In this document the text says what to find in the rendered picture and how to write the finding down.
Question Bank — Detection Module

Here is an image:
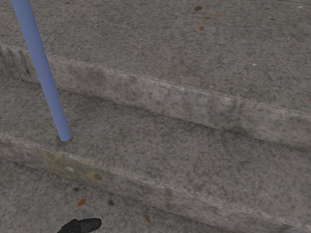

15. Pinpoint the robot left hand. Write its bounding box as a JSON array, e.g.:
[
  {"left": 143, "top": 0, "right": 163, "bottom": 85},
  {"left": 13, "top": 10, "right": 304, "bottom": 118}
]
[{"left": 57, "top": 217, "right": 102, "bottom": 233}]

